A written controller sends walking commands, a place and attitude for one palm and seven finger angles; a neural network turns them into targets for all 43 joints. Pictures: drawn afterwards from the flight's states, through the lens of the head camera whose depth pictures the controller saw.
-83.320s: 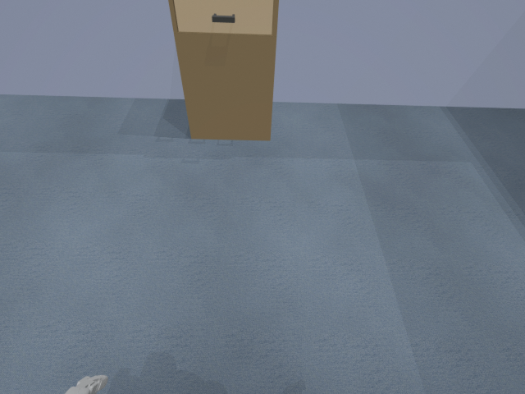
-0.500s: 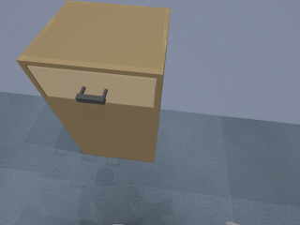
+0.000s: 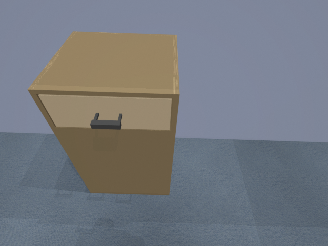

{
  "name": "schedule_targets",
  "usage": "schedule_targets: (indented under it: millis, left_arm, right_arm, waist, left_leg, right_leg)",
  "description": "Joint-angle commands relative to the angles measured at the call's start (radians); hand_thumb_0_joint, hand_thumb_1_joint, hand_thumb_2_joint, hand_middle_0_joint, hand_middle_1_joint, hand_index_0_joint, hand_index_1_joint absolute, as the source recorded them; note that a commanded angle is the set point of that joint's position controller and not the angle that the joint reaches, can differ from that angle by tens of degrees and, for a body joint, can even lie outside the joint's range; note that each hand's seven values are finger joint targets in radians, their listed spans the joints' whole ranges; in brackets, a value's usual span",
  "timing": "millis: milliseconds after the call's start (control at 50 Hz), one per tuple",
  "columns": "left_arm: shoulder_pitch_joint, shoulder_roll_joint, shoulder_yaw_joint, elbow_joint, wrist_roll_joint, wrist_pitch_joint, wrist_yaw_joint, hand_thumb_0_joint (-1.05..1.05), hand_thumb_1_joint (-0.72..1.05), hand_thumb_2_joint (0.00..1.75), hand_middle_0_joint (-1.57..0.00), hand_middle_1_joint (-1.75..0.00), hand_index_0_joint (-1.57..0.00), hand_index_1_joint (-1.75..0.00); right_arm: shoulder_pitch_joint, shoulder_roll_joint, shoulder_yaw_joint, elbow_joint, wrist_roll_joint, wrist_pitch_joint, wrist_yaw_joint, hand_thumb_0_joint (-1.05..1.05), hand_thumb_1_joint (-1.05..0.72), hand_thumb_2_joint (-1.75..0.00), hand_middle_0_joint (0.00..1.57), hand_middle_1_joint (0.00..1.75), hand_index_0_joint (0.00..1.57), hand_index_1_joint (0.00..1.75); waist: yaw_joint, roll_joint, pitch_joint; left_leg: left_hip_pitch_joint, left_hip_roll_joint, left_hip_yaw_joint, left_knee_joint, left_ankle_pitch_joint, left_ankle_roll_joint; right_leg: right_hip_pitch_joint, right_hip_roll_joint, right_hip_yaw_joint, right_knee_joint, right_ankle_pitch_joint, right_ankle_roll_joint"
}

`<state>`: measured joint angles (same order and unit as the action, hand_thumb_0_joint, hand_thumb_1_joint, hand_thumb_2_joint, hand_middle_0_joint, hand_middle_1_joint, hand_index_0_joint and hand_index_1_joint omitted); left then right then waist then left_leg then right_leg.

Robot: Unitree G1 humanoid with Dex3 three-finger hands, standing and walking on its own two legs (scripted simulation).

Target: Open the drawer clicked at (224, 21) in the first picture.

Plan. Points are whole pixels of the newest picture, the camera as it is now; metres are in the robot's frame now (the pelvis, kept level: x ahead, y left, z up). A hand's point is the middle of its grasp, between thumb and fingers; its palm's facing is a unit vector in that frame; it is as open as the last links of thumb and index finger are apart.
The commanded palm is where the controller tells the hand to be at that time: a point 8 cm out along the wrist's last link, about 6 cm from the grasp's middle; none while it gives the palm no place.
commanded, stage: come to a stop and stand still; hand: left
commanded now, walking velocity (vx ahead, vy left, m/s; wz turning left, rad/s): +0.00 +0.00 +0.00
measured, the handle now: (107, 120) +0.53 +0.23 -0.05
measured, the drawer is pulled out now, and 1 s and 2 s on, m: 0.00 0.00 0.00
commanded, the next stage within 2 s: look again from close up in 0.06 s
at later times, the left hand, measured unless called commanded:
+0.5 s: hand out of the picture +0.01 +0.13 -0.17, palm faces +0.00 -0.98 -0.19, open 7.4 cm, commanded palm none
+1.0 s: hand out of the picture +0.03 +0.16 -0.18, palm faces +0.07 -0.98 -0.21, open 7.4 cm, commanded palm none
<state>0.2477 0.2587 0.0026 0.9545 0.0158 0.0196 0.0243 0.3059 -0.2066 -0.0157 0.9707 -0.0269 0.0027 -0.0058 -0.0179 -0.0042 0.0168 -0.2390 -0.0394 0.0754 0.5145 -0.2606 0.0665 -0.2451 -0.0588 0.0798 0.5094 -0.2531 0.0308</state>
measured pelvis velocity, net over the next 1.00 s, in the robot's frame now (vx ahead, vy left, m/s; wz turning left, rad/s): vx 0.01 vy -0.02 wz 0.01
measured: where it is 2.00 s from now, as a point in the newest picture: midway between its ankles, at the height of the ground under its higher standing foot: outside the picture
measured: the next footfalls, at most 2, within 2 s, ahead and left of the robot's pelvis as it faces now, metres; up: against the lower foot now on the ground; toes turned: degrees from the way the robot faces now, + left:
right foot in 1.48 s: +0.05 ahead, -0.09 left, +0.00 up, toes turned +2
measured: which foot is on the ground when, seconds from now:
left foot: down 0.00-1.00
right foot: down 0.00-1.00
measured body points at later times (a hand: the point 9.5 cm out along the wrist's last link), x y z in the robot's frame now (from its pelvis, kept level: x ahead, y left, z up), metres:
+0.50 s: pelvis +0.01 -0.04 +0.00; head +0.01 -0.04 +0.45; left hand +0.01 +0.19 -0.15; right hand +0.04 -0.27 -0.15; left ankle +0.01 +0.08 -0.73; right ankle +0.02 -0.18 -0.73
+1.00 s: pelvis +0.01 -0.02 +0.00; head +0.03 -0.02 +0.45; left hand +0.02 +0.21 -0.16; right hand +0.01 -0.26 -0.16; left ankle +0.01 +0.08 -0.73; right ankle +0.02 -0.17 -0.73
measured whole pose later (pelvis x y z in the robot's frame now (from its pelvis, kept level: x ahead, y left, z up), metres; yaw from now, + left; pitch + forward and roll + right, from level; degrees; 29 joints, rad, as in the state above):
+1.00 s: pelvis +0.01 -0.02 +0.00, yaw +1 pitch -1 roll +0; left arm 0.28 0.15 0.03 1.05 0.02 0.01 0.05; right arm 0.30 -0.19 -0.04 1.06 -0.02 0.04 -0.02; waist 0.00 0.01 0.03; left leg -0.26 0.00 0.06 0.58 -0.31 0.01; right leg -0.25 -0.03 0.05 0.54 -0.29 0.05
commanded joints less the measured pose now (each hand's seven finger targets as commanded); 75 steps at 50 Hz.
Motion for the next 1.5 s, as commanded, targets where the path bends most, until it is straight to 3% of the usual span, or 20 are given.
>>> schedule_targets:
  millis: [0, 180, 340, 480, 700, 800, 920, 960, 980, 1000, 1020, 1040, 1080, 1120, 1220, 1280, 1320, 1380, 1420, 1480]
  left_arm:
    - [0.031, 0.089, 0.025, -0.021, 0.002, -0.026, 0.006, 0.0, 0.9, 0.9, -0.2, -0.3, -0.2, -0.3]
    - [0.068, 0.069, 0.011, 0.05, 0.002, -0.03, 0.01, 0.0, 0.9, 0.9, -0.2, -0.3, -0.2, -0.3]
    - [0.092, 0.041, 0.004, 0.093, 0.0, -0.041, 0.014, 0.0, 0.9, 0.9, -0.2, -0.3, -0.2, -0.3]
    - [0.097, 0.018, 0.003, 0.108, 0.0, -0.042, 0.017, 0.0, 0.9, 0.9, -0.2, -0.3, -0.2, -0.3]
    - [0.114, -0.005, 0.01, 0.117, -0.002, -0.045, 0.019, 0.0, 0.9, 0.9, -0.2, -0.3, -0.2, -0.3]
    - [0.117, 0.036, 0.034, 0.098, -0.001, -0.037, 0.026, 0.0, 0.9, 0.9, -0.2, -0.3, -0.2, -0.3]
    - [0.094, 0.093, 0.078, 0.061, 0.006, -0.02, 0.04, 0.0, 0.9, 0.9, -0.2, -0.3, -0.2, -0.3]
    - [0.06, 0.091, 0.085, 0.04, 0.008, -0.012, 0.042, 0.0, 0.9, 0.9, -0.2, -0.3, -0.2, -0.3]
    - [0.04, 0.079, 0.086, 0.027, 0.008, -0.007, 0.04, 0.0, 0.9, 0.9, -0.2, -0.3, -0.2, -0.3]
    - [0.024, 0.048, 0.081, 0.015, 0.009, 0.0, 0.035, 0.0, 0.9, 0.9, -0.2, -0.3, -0.2, -0.3]
    - [0.023, 0.0, 0.07, 0.009, 0.01, 0.008, 0.032, 0.0, 0.9, 0.9, -0.2, -0.3, -0.2, -0.3]
    - [0.024, -0.034, 0.057, 0.016, 0.012, 0.013, 0.036, 0.0, 0.9, 0.9, -0.2, -0.3, -0.2, -0.3]
    - [0.051, -0.041, 0.047, 0.041, 0.011, 0.015, 0.031, 0.0, 0.9, 0.9, -0.2, -0.3, -0.2, -0.3]
    - [0.067, -0.052, 0.041, 0.072, 0.015, 0.005, 0.015, 0.0, 0.9, 0.9, -0.2, -0.3, -0.2, -0.3]
    - [0.055, -0.055, 0.028, 0.097, 0.008, 0.007, 0.003, 0.0, 0.9, 0.9, -0.2, -0.3, -0.2, -0.3]
    - [0.022, -0.054, 0.029, 0.091, 0.009, 0.013, -0.001, 0.0, 0.9, 0.9, -0.2, -0.3, -0.2, -0.3]
    - [0.027, -0.067, 0.029, 0.092, 0.008, 0.013, -0.002, 0.0, 0.9, 0.9, -0.2, -0.3, -0.2, -0.3]
    - [0.068, -0.072, 0.028, 0.114, 0.004, 0.005, 0.001, 0.0, 0.9, 0.9, -0.2, -0.3, -0.2, -0.3]
    - [0.1, -0.062, 0.026, 0.136, 0.002, -0.006, 0.007, 0.0, 0.9, 0.9, -0.2, -0.3, -0.2, -0.3]
    - [0.116, -0.047, 0.014, 0.15, -0.004, -0.016, 0.013, 0.0, 0.9, 0.9, -0.2, -0.3, -0.2, -0.3]
  right_arm:
    - [-0.027, -0.166, -0.043, -0.047, 0.005, -0.031, -0.011, 0.0, -0.9, -0.9, 0.2, 0.3, 0.2, 0.3]
    - [-0.026, -0.143, -0.034, 0.019, 0.012, -0.023, -0.009, 0.0, -0.9, -0.9, 0.2, 0.3, 0.2, 0.3]
    - [-0.017, -0.106, -0.023, 0.055, 0.017, -0.019, -0.012, 0.0, -0.9, -0.9, 0.2, 0.3, 0.2, 0.3]
    - [-0.014, -0.081, -0.017, 0.081, 0.017, -0.012, -0.012, 0.0, -0.9, -0.9, 0.2, 0.3, 0.2, 0.3]
    - [0.015, -0.051, -0.015, 0.107, 0.016, -0.017, -0.017, 0.0, -0.9, -0.9, 0.2, 0.3, 0.2, 0.3]
    - [0.023, -0.049, -0.022, 0.085, 0.017, -0.002, -0.015, 0.0, -0.9, -0.9, 0.2, 0.3, 0.2, 0.3]
    - [0.034, -0.038, -0.039, 0.037, 0.012, 0.023, -0.014, 0.0, -0.9, -0.9, 0.2, 0.3, 0.2, 0.3]
    - [0.056, -0.041, -0.044, 0.034, 0.013, 0.023, -0.012, 0.0, -0.9, -0.9, 0.2, 0.3, 0.2, 0.3]
    - [0.081, -0.048, -0.045, 0.036, 0.013, 0.019, -0.01, 0.0, -0.9, -0.9, 0.2, 0.3, 0.2, 0.3]
    - [0.105, -0.067, -0.047, 0.039, 0.01, 0.011, -0.01, 0.0, -0.9, -0.9, 0.2, 0.3, 0.2, 0.3]
    - [0.114, -0.105, -0.052, 0.037, 0.005, 0.004, -0.011, 0.0, -0.9, -0.9, 0.2, 0.3, 0.2, 0.3]
    - [0.107, -0.12, -0.056, 0.036, 0.006, 0.0, -0.018, 0.0, -0.9, -0.9, 0.2, 0.3, 0.2, 0.3]
    - [0.051, -0.089, -0.039, 0.021, 0.006, -0.012, -0.031, 0.0, -0.9, -0.9, 0.2, 0.3, 0.2, 0.3]
    - [0.019, -0.079, -0.03, 0.027, 0.001, -0.022, -0.034, 0.0, -0.9, -0.9, 0.2, 0.3, 0.2, 0.3]
    - [0.076, -0.069, -0.023, 0.082, 0.003, -0.03, -0.051, 0.0, -0.9, -0.9, 0.2, 0.3, 0.2, 0.3]
    - [0.107, -0.077, -0.031, 0.114, 0.0, -0.025, -0.057, 0.0, -0.9, -0.9, 0.2, 0.3, 0.2, 0.3]
    - [0.101, -0.08, -0.032, 0.123, -0.001, -0.022, -0.055, 0.0, -0.9, -0.9, 0.2, 0.3, 0.2, 0.3]
    - [0.085, -0.064, -0.028, 0.136, 0.003, -0.023, -0.049, 0.0, -0.9, -0.9, 0.2, 0.3, 0.2, 0.3]
    - [0.081, -0.028, -0.02, 0.143, 0.01, -0.025, -0.045, 0.0, -0.9, -0.9, 0.2, 0.3, 0.2, 0.3]
    - [0.077, 0.014, -0.007, 0.156, 0.013, -0.027, -0.031, 0.0, -0.9, -0.9, 0.2, 0.3, 0.2, 0.3]
  waist:
    - [0.022, 0.029, -0.003]
    - [0.014, 0.033, 0.038]
    - [0.004, -0.01, 0.018]
    - [0.003, -0.018, 0.06]
    - [0.01, -0.009, 0.03]
    - [0.024, -0.035, 0.026]
    - [0.027, -0.175, 0.018]
    - [0.011, -0.153, 0.021]
    - [0.0, -0.11, 0.017]
    - [-0.006, -0.001, 0.011]
    - [-0.006, 0.167, 0.011]
    - [-0.008, 0.229, 0.02]
    - [0.018, 0.125, 0.044]
    - [0.026, 0.072, 0.039]
    - [-0.004, 0.069, 0.02]
    - [-0.022, 0.066, 0.034]
    - [-0.017, 0.075, 0.027]
    - [0.006, 0.082, 0.001]
    - [0.014, 0.043, 0.012]
    - [0.014, 0.083, 0.058]
  left_leg:
    - [-0.025, 0.169, -0.192, -0.227, -0.058, -0.006]
    - [-0.006, 0.15, -0.153, -0.216, -0.072, -0.02]
    - [0.053, 0.132, -0.109, -0.152, 0.033, -0.031]
    - [0.041, 0.127, -0.102, -0.144, 0.014, -0.04]
    - [0.045, 0.132, -0.098, -0.135, 0.07, -0.042]
    - [-0.016, 0.103, -0.06, -0.049, 0.095, -0.056]
    - [-0.088, 0.069, -0.026, 0.103, -0.06, -0.075]
    - [-0.027, 0.081, -0.029, 0.033, -0.015, -0.073]
    - [0.033, 0.098, -0.036, -0.022, 0.066, -0.067]
    - [0.076, 0.157, -0.111, -0.075, 0.193, -0.042]
    - [0.095, 0.266, -0.243, -0.174, 0.271, 0.007]
    - [0.048, 0.334, -0.325, -0.269, 0.25, 0.049]
    - [-0.039, 0.334, -0.329, -0.325, 0.074, 0.079]
    - [0.006, 0.298, -0.279, -0.326, 0.063, 0.077]
    - [0.141, 0.321, -0.257, -0.315, 0.207, 0.073]
    - [0.157, 0.343, -0.258, -0.294, 0.266, 0.089]
    - [0.141, 0.331, -0.235, -0.278, 0.266, 0.091]
    - [0.091, 0.282, -0.191, -0.24, 0.228, 0.059]
    - [0.0, 0.222, -0.151, -0.209, 0.129, 0.004]
    - [-0.025, 0.167, -0.132, -0.257, -0.037, -0.03]
  right_leg:
    - [0.018, -0.007, -0.029, -0.038, 0.068, -0.042]
    - [0.002, -0.019, -0.002, -0.087, 0.083, -0.036]
    - [-0.019, -0.032, 0.039, -0.122, 0.118, -0.039]
    - [-0.05, -0.026, 0.056, -0.147, 0.056, -0.042]
    - [-0.011, -0.022, 0.048, -0.14, 0.103, -0.048]
    - [0.021, -0.088, 0.106, -0.108, 0.219, -0.083]
    - [0.024, -0.244, 0.229, -0.142, 0.298, -0.172]
    - [-0.034, -0.224, 0.192, -0.103, 0.282, -0.158]
    - [-0.077, -0.176, 0.138, -0.055, 0.251, -0.133]
    - [-0.127, -0.082, 0.049, 0.036, 0.15, -0.093]
    - [-0.184, 0.024, -0.079, 0.17, -0.083, -0.04]
    - [-0.189, 0.048, -0.092, 0.315, -0.256, -0.022]
    - [-0.163, 0.006, -0.021, 0.416, -0.207, -0.027]
    - [-0.165, -0.008, -0.037, 0.379, -0.127, -0.02]
    - [-0.153, -0.003, -0.051, 0.231, -0.128, -0.003]
    - [-0.146, 0.0, -0.059, 0.181, -0.162, -0.009]
    - [-0.111, 0.003, -0.074, 0.13, -0.157, -0.015]
    - [0.002, 0.011, -0.093, -0.027, -0.054, -0.024]
    - [0.11, -0.011, -0.056, -0.149, 0.079, -0.042]
    - [0.076, -0.053, -0.034, -0.149, 0.052, -0.066]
